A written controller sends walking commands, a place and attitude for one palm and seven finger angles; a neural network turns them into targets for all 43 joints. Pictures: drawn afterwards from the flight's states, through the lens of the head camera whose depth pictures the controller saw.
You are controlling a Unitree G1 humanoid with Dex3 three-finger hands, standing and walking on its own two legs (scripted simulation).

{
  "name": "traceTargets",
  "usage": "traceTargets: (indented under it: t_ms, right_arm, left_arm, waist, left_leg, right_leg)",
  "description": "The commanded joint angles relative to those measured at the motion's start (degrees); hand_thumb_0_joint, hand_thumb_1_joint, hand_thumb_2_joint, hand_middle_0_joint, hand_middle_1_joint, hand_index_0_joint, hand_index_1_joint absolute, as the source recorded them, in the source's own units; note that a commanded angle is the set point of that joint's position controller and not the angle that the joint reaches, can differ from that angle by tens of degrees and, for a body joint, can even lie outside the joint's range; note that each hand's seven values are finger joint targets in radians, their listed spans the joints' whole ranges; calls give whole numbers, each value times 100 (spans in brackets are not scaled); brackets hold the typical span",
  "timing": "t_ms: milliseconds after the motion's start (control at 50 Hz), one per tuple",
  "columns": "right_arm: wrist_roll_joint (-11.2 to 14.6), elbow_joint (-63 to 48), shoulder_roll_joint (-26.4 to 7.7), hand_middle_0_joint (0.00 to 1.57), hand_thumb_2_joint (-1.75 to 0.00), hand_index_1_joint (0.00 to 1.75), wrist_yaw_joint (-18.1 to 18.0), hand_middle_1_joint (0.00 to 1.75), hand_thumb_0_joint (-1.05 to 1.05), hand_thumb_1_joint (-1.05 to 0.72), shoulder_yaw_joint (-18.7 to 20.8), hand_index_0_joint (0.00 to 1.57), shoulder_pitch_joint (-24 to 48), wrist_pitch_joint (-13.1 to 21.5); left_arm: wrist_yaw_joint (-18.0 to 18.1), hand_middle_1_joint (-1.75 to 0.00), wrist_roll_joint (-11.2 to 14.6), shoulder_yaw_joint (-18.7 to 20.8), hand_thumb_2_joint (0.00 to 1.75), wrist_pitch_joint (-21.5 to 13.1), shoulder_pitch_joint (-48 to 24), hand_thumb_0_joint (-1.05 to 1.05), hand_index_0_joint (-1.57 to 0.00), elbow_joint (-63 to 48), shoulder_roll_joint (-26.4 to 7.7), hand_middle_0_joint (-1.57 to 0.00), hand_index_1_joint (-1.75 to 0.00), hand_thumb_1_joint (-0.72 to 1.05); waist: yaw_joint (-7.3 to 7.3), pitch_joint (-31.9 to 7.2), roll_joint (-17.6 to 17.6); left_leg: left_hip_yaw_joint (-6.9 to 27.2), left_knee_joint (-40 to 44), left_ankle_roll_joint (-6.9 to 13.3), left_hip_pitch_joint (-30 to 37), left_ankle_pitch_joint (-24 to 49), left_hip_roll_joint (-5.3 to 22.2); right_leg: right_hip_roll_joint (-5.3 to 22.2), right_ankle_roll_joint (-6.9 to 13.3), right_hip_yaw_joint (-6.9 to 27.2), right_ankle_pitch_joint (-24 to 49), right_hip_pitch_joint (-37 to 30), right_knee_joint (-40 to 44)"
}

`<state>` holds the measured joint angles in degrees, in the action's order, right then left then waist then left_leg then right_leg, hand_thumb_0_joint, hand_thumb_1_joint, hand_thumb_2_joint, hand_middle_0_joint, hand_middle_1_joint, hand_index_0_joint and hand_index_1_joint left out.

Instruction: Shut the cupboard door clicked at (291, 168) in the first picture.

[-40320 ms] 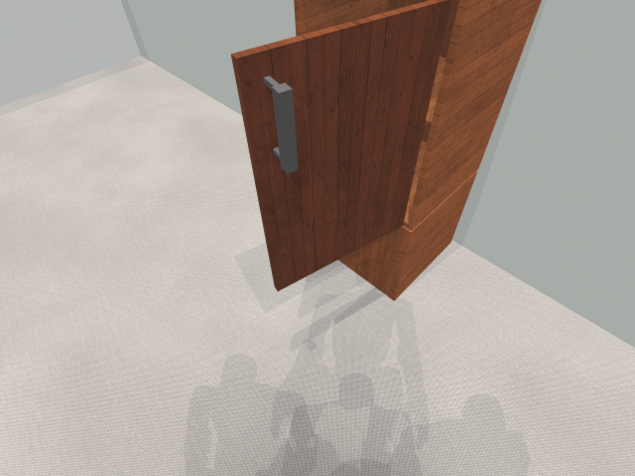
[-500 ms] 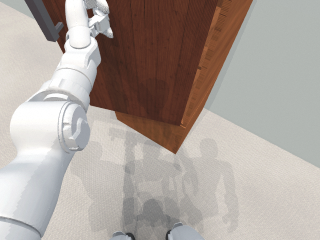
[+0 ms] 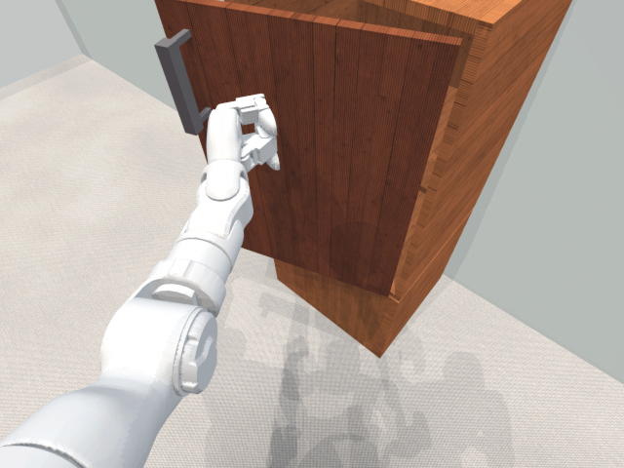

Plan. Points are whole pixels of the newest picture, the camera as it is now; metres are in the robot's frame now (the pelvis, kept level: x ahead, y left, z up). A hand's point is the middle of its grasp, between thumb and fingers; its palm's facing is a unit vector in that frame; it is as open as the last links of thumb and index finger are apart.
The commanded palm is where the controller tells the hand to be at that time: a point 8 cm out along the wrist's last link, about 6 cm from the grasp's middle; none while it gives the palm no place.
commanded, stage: draw the hand back to the body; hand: left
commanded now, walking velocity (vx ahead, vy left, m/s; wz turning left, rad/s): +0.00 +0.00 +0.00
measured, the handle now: (189, 84) +0.65 +0.16 +0.15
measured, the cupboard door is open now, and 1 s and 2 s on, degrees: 18 18 18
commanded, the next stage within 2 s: step back with the hand held close in 1.70 s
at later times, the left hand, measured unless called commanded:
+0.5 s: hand (198, 190) +0.41 +0.11 +0.16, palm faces +0.03 -1.00 +0.00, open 3.1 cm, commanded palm +0.37 +0.16 +0.17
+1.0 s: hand (46, 310) +0.26 +0.22 +0.17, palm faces +0.24 -0.93 -0.26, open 3.8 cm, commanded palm +0.21 +0.27 +0.18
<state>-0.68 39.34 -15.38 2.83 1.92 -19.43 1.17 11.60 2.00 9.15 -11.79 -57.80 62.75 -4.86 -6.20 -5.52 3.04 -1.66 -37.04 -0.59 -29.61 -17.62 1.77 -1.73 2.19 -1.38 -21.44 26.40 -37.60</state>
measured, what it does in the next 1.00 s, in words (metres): stands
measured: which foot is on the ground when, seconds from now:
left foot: down 0.00-1.00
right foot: down 0.00-1.00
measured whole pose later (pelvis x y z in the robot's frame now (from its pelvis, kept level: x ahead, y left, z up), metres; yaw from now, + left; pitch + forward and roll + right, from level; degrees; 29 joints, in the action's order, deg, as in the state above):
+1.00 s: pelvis -0.01 +0.03 +0.02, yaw +0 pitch -4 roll +0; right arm 1.0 33.0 -12.2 -2.9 -3.4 -8.5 -1.0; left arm 3.3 3.8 6.6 -2.1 5.7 -7.8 -16.0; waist 3.2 0.3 3.7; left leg -2.1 -23.1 1.3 -7.4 -12.0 -0.3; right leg 0.0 0.2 -0.9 -14.7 3.2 -21.8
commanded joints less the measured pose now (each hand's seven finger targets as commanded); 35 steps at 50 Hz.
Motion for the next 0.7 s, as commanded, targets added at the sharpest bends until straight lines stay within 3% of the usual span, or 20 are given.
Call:
traceTargets:
  t_ms: [0, 20, 60, 100, 120, 180, 260, 300, 340, 400, 460, 540, 600, 620, 640, 680]
  right_arm:
    - [75, -233, -647, 20, -90, 30, -123, 30, 0, -90, 152, 20, -625, 105]
    - [80, -236, -659, 20, -90, 30, -129, 30, 0, -90, 136, 20, -591, 132]
    - [54, -204, -658, 20, -90, 30, -151, 30, 0, -90, 123, 20, -630, 152]
    - [42, -215, -639, 20, -90, 30, -138, 30, 0, -90, 108, 20, -612, 219]
    - [58, -274, -653, 20, -90, 30, -126, 30, 0, -90, 108, 20, -616, 237]
    - [102, -482, -641, 20, -90, 30, -100, 30, 0, -90, 105, 20, -575, 200]
    - [208, -775, -660, 20, -90, 30, -132, 30, 0, -90, 158, 20, -389, 142]
    - [278, -864, -643, 20, -90, 30, -182, 30, 0, -90, 163, 20, -167, 173]
    - [315, -929, -605, 20, -90, 30, -230, 30, 0, -90, 173, 20, 11, 247]
    - [349, -897, -555, 20, -90, 30, -326, 30, 0, -90, 144, 20, 262, 346]
    - [380, -912, -560, 20, -90, 30, -437, 30, 0, -90, 98, 20, 484, 383]
    - [431, -1035, -503, 20, -90, 30, -513, 30, 0, -90, -4, 20, 898, 432]
    - [461, -1164, -492, 20, -90, 30, -549, 30, 0, -90, -74, 20, 1158, 435]
    - [370, -1272, -368, 20, -90, 30, -552, 30, 0, -90, -110, 20, 1293, 411]
    - [335, -1240, -371, 20, -90, 30, -566, 30, 0, -90, -122, 20, 1345, 360]
    - [327, -1288, -374, 20, -90, 30, -589, 30, 0, -90, -157, 20, 1428, 214]
  left_arm:
    - [35, -150, 92, 73, 90, -200, -3612, 0, -130, -1015, -1029, -130, -150, 90]
    - [37, -150, 115, 117, 90, -233, -3831, 0, -130, -1088, -1090, -130, -150, 90]
    - [20, -150, 116, 259, 90, -307, -3805, 0, -130, -969, -1302, -130, -150, 90]
    - [-57, -150, 91, 248, 90, -422, -3721, 0, -130, -874, -1288, -130, -150, 90]
    - [-105, -150, 92, 519, 90, -466, -3238, 0, -130, -775, -1541, -130, -150, 90]
    - [-363, -150, 70, 607, 90, -509, -2125, 0, -130, -864, -1588, -130, -150, 90]
    - [-667, -150, 292, 555, 90, -362, -1232, 0, -130, -1955, -1489, -130, -150, 90]
    - [-799, -150, 459, 431, 90, -247, -1010, 0, -130, -2748, -1376, -130, -150, 90]
    - [-894, -150, 546, 249, 90, -159, -844, 0, -130, -3696, -1280, -130, -150, 90]
    - [-960, -150, 617, 120, 90, 53, -393, 0, -130, -4507, -1274, -130, -150, 90]
    - [-1024, -150, 683, 152, 90, 408, 214, 0, -130, -4802, -1362, -130, -150, 90]
    - [-1173, -144, 785, 19, 90, 832, 842, 0, -124, -5406, -1225, -124, -144, 90]
    - [-1306, -135, 911, 46, 90, 1117, 1561, 0, -116, -5815, -1206, -116, -135, 90]
    - [-1126, -132, 443, -335, 90, 745, 1956, 0, -113, -6493, -1504, -113, -132, 90]
    - [-1044, -129, 433, -283, 90, 683, 2578, 0, -111, -6287, -1387, -111, -129, 90]
    - [-980, -123, 363, -225, 90, 598, 3018, 0, -105, -6643, -1565, -105, -123, 90]
  waist:
    - [-382, -1547, -959]
    - [-429, -1671, -855]
    - [-391, -1804, -775]
    - [-360, -2008, -730]
    - [-159, -2140, -671]
    - [126, -2301, -703]
    - [329, -2241, -853]
    - [357, -2079, -894]
    - [418, -2101, -741]
    - [464, -1743, -361]
    - [507, -1356, -465]
    - [624, -1251, -355]
    - [713, -1082, -517]
    - [601, -587, -422]
    - [625, -383, -630]
    - [663, -303, -756]
  left_leg:
    - [-49, 98, 309, 1159, 1160, -346]
    - [-39, 80, 312, 1172, 1149, -358]
    - [-20, 62, 309, 1171, 1143, -355]
    - [3, 34, 295, 1170, 1186, -355]
    - [-18, 36, 284, 1102, 1215, -363]
    - [-100, 135, 278, 1073, 1478, -352]
    - [-203, 276, 305, 1319, 1734, -328]
    - [-238, 345, 324, 1475, 1707, -302]
    - [-233, 432, 338, 1737, 1739, -281]
    - [-206, 556, 339, 2039, 1674, -231]
    - [-188, 692, 353, 2089, 1429, -215]
    - [-119, 845, 321, 2294, 1374, -213]
    - [-57, 938, 306, 2385, 1422, -182]
    - [-54, 1165, 301, 2468, 1319, -204]
    - [-21, 1236, 296, 2415, 1156, -174]
    - [-13, 1385, 306, 2532, 1153, -144]
  right_leg:
    - [0, -325, 186, 2781, -353, 654]
    - [23, -329, 214, 2789, -370, 639]
    - [49, -329, 255, 2757, -438, 616]
    - [44, -303, 233, 2739, -441, 529]
    - [51, -283, 250, 2798, -586, 492]
    - [50, -245, 196, 3136, -985, 420]
    - [7, -251, 149, 3487, -1373, 548]
    - [-11, -276, 156, 3517, -1411, 672]
    - [-28, -258, 131, 3396, -1497, 745]
    - [-53, -218, 77, 2943, -1323, 892]
    - [-39, -230, 52, 2467, -1250, 1077]
    - [-19, -184, 2, 2214, -1272, 1138]
    - [-6, -177, -57, 2176, -1332, 1177]
    - [91, -232, 157, 1983, -1122, 1486]
    - [92, -238, 116, 1752, -1160, 1545]
    - [102, -223, 122, 1671, -1332, 1694]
